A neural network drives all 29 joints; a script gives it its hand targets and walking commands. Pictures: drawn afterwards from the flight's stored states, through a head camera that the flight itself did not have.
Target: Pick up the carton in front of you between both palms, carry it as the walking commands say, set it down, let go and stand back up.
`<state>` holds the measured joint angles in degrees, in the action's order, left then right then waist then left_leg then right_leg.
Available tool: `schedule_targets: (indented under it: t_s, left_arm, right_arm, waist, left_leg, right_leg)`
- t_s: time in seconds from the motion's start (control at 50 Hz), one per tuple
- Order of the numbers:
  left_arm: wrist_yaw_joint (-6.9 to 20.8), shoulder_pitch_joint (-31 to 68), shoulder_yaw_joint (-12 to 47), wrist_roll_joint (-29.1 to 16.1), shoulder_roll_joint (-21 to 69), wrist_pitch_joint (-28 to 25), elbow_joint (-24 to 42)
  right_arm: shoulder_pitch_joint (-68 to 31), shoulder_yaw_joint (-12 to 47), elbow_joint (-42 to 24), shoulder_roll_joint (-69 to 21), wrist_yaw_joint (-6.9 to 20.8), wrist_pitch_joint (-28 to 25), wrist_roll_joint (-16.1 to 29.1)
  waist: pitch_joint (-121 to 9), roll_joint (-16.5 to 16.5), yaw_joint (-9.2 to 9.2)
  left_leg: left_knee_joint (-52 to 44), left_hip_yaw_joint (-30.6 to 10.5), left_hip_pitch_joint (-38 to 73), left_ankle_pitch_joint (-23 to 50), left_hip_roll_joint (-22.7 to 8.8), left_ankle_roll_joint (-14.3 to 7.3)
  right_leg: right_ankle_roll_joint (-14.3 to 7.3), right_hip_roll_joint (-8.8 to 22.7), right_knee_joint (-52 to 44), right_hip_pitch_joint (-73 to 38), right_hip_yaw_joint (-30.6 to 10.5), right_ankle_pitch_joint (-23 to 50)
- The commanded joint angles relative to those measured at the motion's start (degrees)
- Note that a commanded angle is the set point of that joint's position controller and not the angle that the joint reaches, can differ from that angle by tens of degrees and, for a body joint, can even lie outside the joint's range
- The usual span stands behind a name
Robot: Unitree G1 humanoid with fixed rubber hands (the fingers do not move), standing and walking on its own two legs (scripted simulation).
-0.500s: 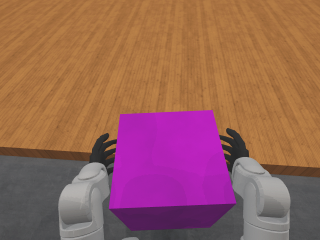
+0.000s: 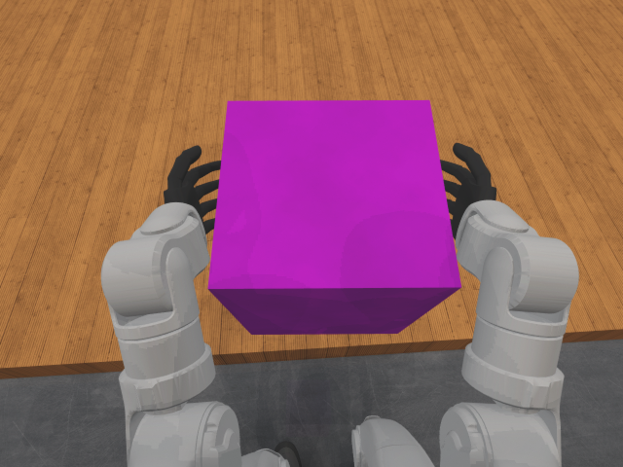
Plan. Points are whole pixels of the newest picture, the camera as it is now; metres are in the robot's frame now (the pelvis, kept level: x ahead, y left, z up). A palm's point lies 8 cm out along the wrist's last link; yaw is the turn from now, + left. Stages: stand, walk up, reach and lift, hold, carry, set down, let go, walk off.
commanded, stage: carry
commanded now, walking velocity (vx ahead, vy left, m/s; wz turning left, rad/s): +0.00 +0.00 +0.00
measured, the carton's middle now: (326, 236) +0.36 -0.02 +0.06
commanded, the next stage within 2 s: none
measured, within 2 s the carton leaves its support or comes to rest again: neither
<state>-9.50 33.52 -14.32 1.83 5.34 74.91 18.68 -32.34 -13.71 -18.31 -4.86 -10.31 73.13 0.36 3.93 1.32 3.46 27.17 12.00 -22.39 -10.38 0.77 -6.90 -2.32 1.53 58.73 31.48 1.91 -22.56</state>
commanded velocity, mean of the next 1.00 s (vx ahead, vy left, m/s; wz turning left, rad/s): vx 0.19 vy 0.00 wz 0.00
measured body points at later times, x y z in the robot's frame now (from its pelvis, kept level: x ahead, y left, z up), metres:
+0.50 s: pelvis +0.16 -0.01 +0.01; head +0.23 +0.00 +0.46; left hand +0.52 +0.17 +0.12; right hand +0.54 -0.14 +0.13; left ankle +0.06 +0.06 -0.70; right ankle +0.16 -0.10 -0.72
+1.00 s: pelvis +0.24 +0.02 -0.01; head +0.25 +0.03 +0.44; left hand +0.59 +0.19 +0.13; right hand +0.60 -0.11 +0.14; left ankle +0.12 +0.07 -0.73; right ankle +0.17 -0.09 -0.70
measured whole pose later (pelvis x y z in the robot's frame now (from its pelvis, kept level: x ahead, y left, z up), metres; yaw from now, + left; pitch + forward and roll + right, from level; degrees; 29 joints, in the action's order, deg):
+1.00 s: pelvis +0.24 +0.02 -0.01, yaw +2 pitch +4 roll +0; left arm -9.7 31.3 -12.8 0.2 3.1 69.0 8.4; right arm -32.1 -13.7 -7.9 -5.0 -8.8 68.2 -2.0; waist -4.4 0.8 0.0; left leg 29.7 8.6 -7.3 -26.9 2.3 -4.8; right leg -2.3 2.9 50.6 21.3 6.2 -26.4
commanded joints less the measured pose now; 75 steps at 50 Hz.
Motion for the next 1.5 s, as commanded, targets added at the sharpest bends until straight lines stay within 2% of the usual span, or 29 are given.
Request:
schedule_targets:
  t_s: [0.0, 0.12, 0.18, 0.22, 0.28, 0.36, 0.4, 0.44, 0.48, 0.5, 0.56, 0.6, 0.62, 0.76, 0.88, 0.92, 0.96, 1.0, 1.04, 1.1, 1.18, 1.2, 1.24, 1.28, 1.3, 1.32, 1.34, 1.38, 1.48]
  left_arm:
    - [4.9, 34.9, 38.4, -14.9, 42.2, -3.0, 0.9]
    - [5.1, 39.4, 37.1, -15.4, 41.1, -3.1, -2.7]
    - [5.6, 39.4, 35.9, -14.9, 41.4, -2.8, -7.1]
    - [6.3, 38.9, 36.2, -16.1, 45.1, -2.9, -6.2]
    - [7.0, 41.6, 37.7, -17.4, 48.1, -3.2, -2.3]
    - [6.6, 39.5, 39.7, -17.2, 48.1, -4.0, -1.1]
    - [7.0, 38.5, 40.5, -16.9, 48.9, -4.4, -2.2]
    - [7.7, 37.3, 41.2, -16.7, 49.5, -4.9, -3.8]
    - [8.4, 34.1, 42.0, -16.4, 50.6, -5.4, -7.5]
    - [8.8, 32.7, 42.1, -16.3, 50.9, -5.8, -8.6]
    - [9.4, 33.1, 42.7, -16.8, 52.5, -7.3, -8.3]
    - [9.5, 31.7, 42.3, -16.1, 52.1, -7.6, -11.6]
    - [9.4, 31.3, 42.3, -15.9, 52.4, -7.9, -12.1]
    - [7.9, 33.6, 41.8, -17.3, 51.5, -10.2, -9.0]
    - [5.5, 34.9, 40.0, -17.5, 44.0, -8.1, -5.4]
    - [5.1, 35.9, 39.3, -17.9, 42.9, -7.1, -5.8]
    - [5.2, 37.5, 39.4, -18.3, 43.6, -6.2, -4.9]
    - [4.8, 38.5, 37.5, -17.0, 42.6, -5.9, -5.7]
    - [4.4, 36.1, 34.5, -14.7, 42.3, -5.3, -7.8]
    - [3.3, 33.4, 31.7, -10.7, 41.4, -4.5, -9.8]
    - [1.9, 33.2, 30.0, -5.8, 38.6, -4.6, -10.5]
    - [2.0, 34.1, 30.4, -6.1, 38.8, -4.7, -10.1]
    - [2.5, 36.6, 33.1, -8.5, 41.2, -5.0, -8.8]
    - [3.7, 41.9, 37.9, -13.6, 45.3, -5.6, -3.4]
    - [4.6, 44.1, 40.4, -16.3, 47.1, -6.0, -2.1]
    - [5.2, 42.4, 42.3, -18.8, 47.4, -6.3, -3.8]
    - [5.9, 41.7, 44.3, -21.6, 50.7, -6.3, -4.1]
    - [7.4, 48.7, 46.8, -26.9, 53.2, -7.2, -0.9]
    - [8.9, 47.7, 47.3, -28.2, 55.2, -7.4, -2.6]
  right_arm:
    - [-40.1, 41.8, -3.9, -44.7, 9.1, -1.4, 21.2]
    - [-40.9, 38.0, 2.3, -43.3, 7.7, -1.5, 17.6]
    - [-41.0, 36.7, 4.6, -43.4, 7.4, -0.7, 16.0]
    - [-42.1, 37.1, 4.3, -46.4, 7.8, -0.5, 16.0]
    - [-42.6, 36.8, 2.8, -48.6, 7.6, -1.3, 15.2]
    - [-38.7, 37.1, 2.7, -47.8, 7.3, -2.0, 13.5]
    - [-37.1, 38.0, 3.3, -47.9, 7.7, -2.4, 12.9]
    - [-36.3, 38.5, 4.0, -48.0, 8.4, -3.1, 12.5]
    - [-33.5, 38.3, 6.5, -48.4, 8.9, -3.7, 11.7]
    - [-32.4, 38.1, 7.7, -48.4, 9.1, -4.0, 11.6]
    - [-30.6, 38.2, 10.5, -50.9, 10.0, -5.2, 10.8]
    - [-28.4, 36.9, 14.1, -49.9, 10.1, -5.8, 9.4]
    - [-27.3, 36.5, 14.3, -49.6, 10.2, -6.2, 9.3]
    - [-34.1, 40.0, 6.6, -48.9, 9.1, -8.3, 13.3]
    - [-35.0, 37.7, 4.3, -42.2, 6.6, -6.0, 13.3]
    - [-34.3, 35.7, 6.2, -40.5, 6.0, -5.0, 13.2]
    - [-31.3, 33.8, 9.0, -39.5, 5.6, -4.6, 12.0]
    - [-34.0, 35.3, 6.9, -41.1, 6.0, -3.8, 13.4]
    - [-38.3, 37.6, 5.1, -42.7, 6.7, -3.5, 16.2]
    - [-43.0, 39.6, 4.6, -44.4, 7.8, -3.5, 20.0]
    - [-45.1, 38.4, 7.6, -46.4, 8.9, -3.4, 22.0]
    - [-45.1, 38.5, 7.8, -47.8, 9.0, -3.5, 22.8]
    - [-44.5, 37.8, 7.0, -47.7, 8.9, -3.5, 22.0]
    - [-45.7, 37.5, 4.3, -48.4, 8.6, -3.8, 19.1]
    - [-44.8, 36.4, 3.9, -47.4, 8.3, -4.2, 16.7]
    - [-37.5, 32.9, 5.5, -45.2, 7.8, -4.2, 13.0]
    - [-35.6, 29.9, 6.2, -42.1, 7.1, -4.3, 10.5]
    - [-34.2, 28.6, 5.9, -41.2, 6.2, -4.5, 6.9]
    - [-34.8, 30.0, 3.8, -40.9, 6.7, -5.2, 5.2]
  waist:
    - [-32.8, -7.5, -1.07]
    - [-34.0, -7.2, -1.87]
    - [-39.6, 5.8, -3.74]
    - [-39.0, 9.1, -4.71]
    - [-38.3, 4.9, -4.3]
    - [-40.4, -5.7, -3.59]
    - [-37.4, -6.2, -4.06]
    - [-36.2, -1.3, -4.87]
    - [-34.4, 7.6, -6.17]
    - [-34.0, 7.2, -6.3]
    - [-33.4, 3.2, -4.82]
    - [-30.7, -11.1, -3.84]
    - [-30.3, -13.1, -2.67]
    - [-32.8, -4.2, -4.99]
    - [-26.0, 8.1, -5.79]
    - [-25.3, -0.3, -2.44]
    - [-25.3, -20.7, 0.2]
    - [-22.9, -10.6, 3.23]
    - [-22.2, -4.0, 4.59]
    - [-19.6, -4.0, 4.25]
    - [-10.7, -3.4, -0.96]
    - [-10.0, -1.5, -2.7]
    - [-20.3, -9.8, -6.24]
    - [-34.7, -14.7, -17.55]
    - [-38.1, -5.4, -16.93]
    - [-44.7, 17.9, -9.61]
    - [-48.8, 9.1, -8.0]
    - [-38.6, 1.1, -6.54]
    - [-34.6, -3.5, -6.5]
  left_leg:
    - [-1.4, -9.8, 25.0, 47.6, -14.2, -4.8]
    - [9.4, -4.6, 24.0, 40.2, -10.6, -1.2]
    - [14.6, -7.8, 2.3, -2.7, -4.4, 5.7]
    - [9.6, -8.4, 0.5, -13.4, -2.8, 6.5]
    - [1.2, -7.4, 11.3, 3.1, -2.5, 6.5]
    - [9.0, -10.4, 28.7, 50.7, -8.3, 3.2]
    - [10.6, -9.2, 28.0, 55.9, -8.2, 3.2]
    - [14.4, -7.3, 16.5, 38.1, -5.3, 5.5]
    - [7.6, -6.9, -4.9, -12.0, -0.3, 8.1]
    - [1.2, -7.5, -4.3, -15.6, -0.2, 7.9]
    - [-10.7, -7.4, 19.4, 16.1, -3.1, 6.4]
    - [2.4, -12.6, 35.1, 73.5, -14.2, 2.5]
    - [4.1, -12.8, 38.4, 78.7, -15.8, 0.6]
    - [7.2, -9.4, 19.3, 37.1, -9.3, 2.1]
    - [7.4, -4.6, -2.5, -9.3, -2.0, 5.0]
    - [-7.3, -6.3, 14.8, 1.0, -2.6, 4.3]
    - [-4.0, -24.8, 42.7, 46.8, -16.5, -2.0]
    - [-1.9, -29.0, 50.5, 52.1, -20.0, -9.9]
    - [-2.4, -29.1, 54.1, 42.7, -20.9, -10.4]
    - [-4.7, -29.7, 54.9, 25.4, -20.8, -7.9]
    - [-18.9, -16.2, 29.7, 7.9, -14.4, -1.9]
    - [-23.4, -10.1, 14.9, 18.6, -11.7, -1.3]
    - [-12.2, -4.5, 6.6, 76.9, -10.2, -1.5]
    - [17.3, -5.3, 12.1, 88.7, -11.6, 0.6]
    - [40.1, -7.7, 9.7, 48.0, -4.2, 3.0]
    - [64.8, -10.8, -3.3, -8.0, 9.3, 5.9]
    - [70.8, -22.6, -4.0, -5.6, 7.6, 4.5]
    - [71.0, -19.6, -10.5, -7.3, 3.6, 3.4]
    - [66.7, -16.6, -23.2, -11.7, -1.6, 1.4]
  right_leg:
    - [0.4, -1.4, -12.0, -3.6, 1.7, 3.6]
    - [-0.2, -2.4, -33.3, -13.2, 4.6, 26.0]
    - [-10.2, 14.6, -23.6, -40.3, -11.9, 77.5]
    - [-10.5, 14.7, -24.6, -43.0, -11.9, 77.0]
    - [-7.1, 10.6, -21.9, -36.3, -5.5, 73.7]
    - [-3.7, 2.5, -22.0, -20.0, 1.6, 43.1]
    - [-2.8, -0.3, -28.5, -20.2, 4.0, 35.8]
    - [-4.4, 2.5, -29.9, -32.5, 1.1, 55.7]
    - [-10.0, 11.2, -26.6, -52.2, -7.7, 86.5]
    - [-10.6, 12.8, -26.3, -52.6, -8.9, 87.4]
    - [-4.5, 7.0, -25.5, -32.1, -2.5, 54.1]
    - [-0.5, 0.4, -24.4, -11.4, 4.0, 11.9]
    - [0.4, -0.3, -26.4, -6.4, 4.8, 4.4]
    - [-2.5, 1.2, -27.3, -28.3, 4.0, 17.6]
    - [-11.3, 12.6, -29.0, -37.3, -11.1, 29.6]
    - [-6.8, 8.2, -17.9, -26.8, -0.9, 40.5]
    - [-0.4, 0.1, 1.7, 6.4, 7.5, -0.9]
    - [-1.7, -1.8, 20.4, 25.4, 5.0, -12.9]
    - [-2.9, -1.3, 37.5, 37.9, 1.8, -16.7]
    - [-4.8, -2.6, 55.4, 53.5, -1.7, -20.8]
    - [-5.2, 1.7, 39.4, 42.4, 5.9, -15.6]
    - [-4.8, 1.9, 23.7, 23.3, 8.6, -9.4]
    - [-6.0, -5.6, 14.7, -6.8, 15.2, 3.9]
    - [-5.8, -9.8, -1.7, -25.9, 11.1, 7.1]
    - [-7.8, -8.4, -14.9, -32.2, -0.5, 8.1]
    - [-17.8, 12.4, -32.1, -36.8, -42.3, 18.5]
    - [-18.7, 11.7, -34.0, -37.2, -51.1, 13.8]
    - [-15.9, 10.5, -32.4, -27.4, -42.5, 6.2]
    - [-15.5, 9.9, -31.6, -28.4, -28.5, 11.6]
